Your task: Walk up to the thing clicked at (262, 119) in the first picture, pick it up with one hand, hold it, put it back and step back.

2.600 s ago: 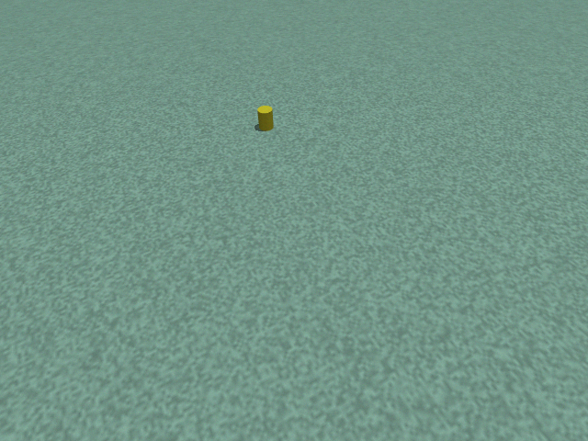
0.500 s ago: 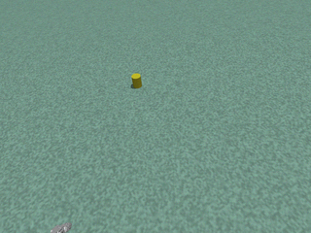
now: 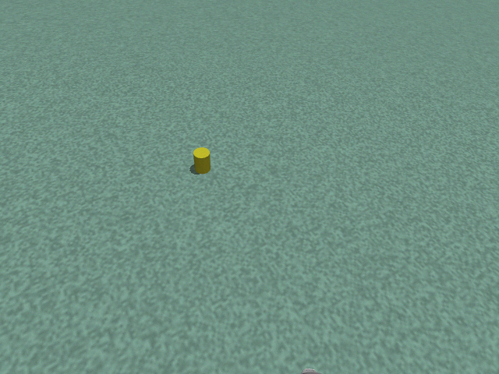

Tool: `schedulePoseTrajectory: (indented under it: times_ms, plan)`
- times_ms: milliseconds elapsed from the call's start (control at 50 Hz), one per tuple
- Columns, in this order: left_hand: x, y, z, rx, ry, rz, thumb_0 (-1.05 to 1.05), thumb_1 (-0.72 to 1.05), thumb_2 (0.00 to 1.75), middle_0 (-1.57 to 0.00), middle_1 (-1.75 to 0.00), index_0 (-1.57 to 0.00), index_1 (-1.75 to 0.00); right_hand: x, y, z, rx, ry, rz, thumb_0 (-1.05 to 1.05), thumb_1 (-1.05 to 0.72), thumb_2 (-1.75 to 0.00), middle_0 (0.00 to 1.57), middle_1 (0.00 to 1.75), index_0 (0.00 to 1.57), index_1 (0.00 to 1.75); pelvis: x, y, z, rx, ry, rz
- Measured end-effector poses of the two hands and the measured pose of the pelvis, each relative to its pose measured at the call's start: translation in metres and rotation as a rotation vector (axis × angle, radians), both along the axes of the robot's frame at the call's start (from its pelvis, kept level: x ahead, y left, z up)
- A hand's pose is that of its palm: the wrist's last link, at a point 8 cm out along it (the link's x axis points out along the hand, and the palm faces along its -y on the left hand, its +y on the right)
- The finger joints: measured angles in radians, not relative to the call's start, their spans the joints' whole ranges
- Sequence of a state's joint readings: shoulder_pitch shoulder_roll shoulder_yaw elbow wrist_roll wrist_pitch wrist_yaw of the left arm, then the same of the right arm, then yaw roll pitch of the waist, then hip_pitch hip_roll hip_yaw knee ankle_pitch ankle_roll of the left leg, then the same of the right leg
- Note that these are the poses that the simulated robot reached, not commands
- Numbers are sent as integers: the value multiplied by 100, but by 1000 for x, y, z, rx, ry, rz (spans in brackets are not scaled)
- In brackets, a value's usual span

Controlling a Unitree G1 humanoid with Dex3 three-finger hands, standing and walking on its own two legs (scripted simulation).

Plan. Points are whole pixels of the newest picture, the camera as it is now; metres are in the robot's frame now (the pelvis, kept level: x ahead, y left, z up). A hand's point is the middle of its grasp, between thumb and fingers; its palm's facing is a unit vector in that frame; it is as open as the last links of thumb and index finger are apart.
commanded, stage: walk up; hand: left
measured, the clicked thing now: (202, 160) +1.35 +0.24 -0.72
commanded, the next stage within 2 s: none
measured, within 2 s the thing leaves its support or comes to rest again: neither
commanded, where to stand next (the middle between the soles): +0.95 -0.02 m, yaw +2 degrees
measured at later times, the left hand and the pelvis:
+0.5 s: hand (139, 300) +0.31 +0.22 -0.13, palm faces +0.01 -0.93 -0.37, open 7.4 cm; pelvis +0.25 -0.04 +0.00, yaw +2 degrees
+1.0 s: hand (145, 220) +0.51 +0.26 -0.14, palm faces -0.06 -0.94 -0.34, open 7.4 cm; pelvis +0.45 -0.01 +0.00, yaw +0 degrees
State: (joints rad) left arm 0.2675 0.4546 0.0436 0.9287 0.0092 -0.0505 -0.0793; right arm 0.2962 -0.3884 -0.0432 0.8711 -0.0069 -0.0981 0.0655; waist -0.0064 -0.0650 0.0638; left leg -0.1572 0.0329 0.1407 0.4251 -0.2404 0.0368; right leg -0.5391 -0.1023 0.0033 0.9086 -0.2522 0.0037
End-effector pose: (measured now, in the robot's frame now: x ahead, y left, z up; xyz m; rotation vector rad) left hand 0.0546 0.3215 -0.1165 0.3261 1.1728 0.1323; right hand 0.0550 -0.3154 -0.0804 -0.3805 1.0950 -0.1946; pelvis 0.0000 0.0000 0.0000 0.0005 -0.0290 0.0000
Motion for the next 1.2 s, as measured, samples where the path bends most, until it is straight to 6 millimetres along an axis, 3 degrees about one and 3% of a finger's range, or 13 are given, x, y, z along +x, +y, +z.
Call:
schedulePoseTrajectory:
  times_ms: [140, 220, 280, 380, 480, 600, 680, 760, 920, 1060, 1140, 1200]
  plan:
    - [112, -19, 12, 23, -61, -32, 1, 90, 89, -20, -30, -21, -30, 37, -20, -25, 38, 92, -55, 1, -90, -90, 20, 30, 20, 30, 78, -17, -7, 21, -2, 0]
    - [181, -38, 10, 54, -126, -35, 1, 90, 89, -20, -30, -21, -30, 77, -42, -52, 45, 124, -68, 1, -90, -90, 20, 30, 20, 30, 129, -36, -24, 11, 2, 6]
    - [215, -54, 16, 57, -187, -29, 1, 90, 89, -20, -30, -21, -30, 117, -48, -59, 52, 135, -53, 1, -90, -90, 20, 30, 20, 30, 155, -45, -24, 5, -8, 11]
    - [235, -66, 30, 53, -174, 4, 1, 90, 89, -20, -30, -21, -30, 196, -48, -47, 74, 70, -1, 1, -91, -90, 20, 30, 20, 30, 196, -49, -8, 3, -9, 15]
    - [242, -57, 27, 55, -110, 35, 1, 90, 89, -21, -30, -21, -30, 264, -43, -32, 70, 27, 51, 1, -91, -90, 20, 30, 20, 30, 237, -46, -3, -13, -2, 23]
    - [255, -29, 6, 45, -34, 95, 1, 90, 89, -21, -30, -21, -30, 341, -27, -23, 33, 14, 101, 1, -91, -90, 20, 30, 20, 30, 293, -30, -11, -40, -2, 39]
    - [279, -7, -18, 43, 26, 113, 1, 90, 89, -21, -30, -21, -30, 389, -12, -22, -10, -37, 112, 1, -90, -90, 20, 30, 20, 30, 333, -12, -24, -19, -7, 40]
    - [318, -2, -19, 32, 50, 88, 1, 90, 89, -20, -30, -21, -30, 410, -2, -11, -10, -71, 72, 1, -90, -90, 20, 30, 20, 30, 362, -5, -18, -12, -16, 33]
    - [406, -7, -1, 11, 10, 24, 1, 90, 89, -20, -30, -21, -30, 424, -4, -6, 0, -8, 19, 1, -90, -90, 20, 30, 20, 30, 418, -5, -3, 6, -18, 11]
    - [489, -24, 14, 51, -29, -6, 1, 90, 89, -20, -30, -21, -30, 448, -31, -28, 36, 70, -33, 1, -90, -90, 20, 30, 20, 30, 476, -25, -8, 26, -8, 6]
    - [538, -41, 16, 97, -93, -10, 1, 90, 89, -20, -30, -21, -30, 477, -52, -52, 48, 106, -39, 1, -90, -90, 20, 30, 20, 30, 512, -45, -21, 7, -11, 11]
    - [559, -54, 24, 97, -136, 5, 1, 90, 89, -20, -30, -21, -30, 507, -55, -57, 59, 123, -22, 1, -90, -90, 20, 30, 20, 30, 531, -52, -18, 11, -14, 13]
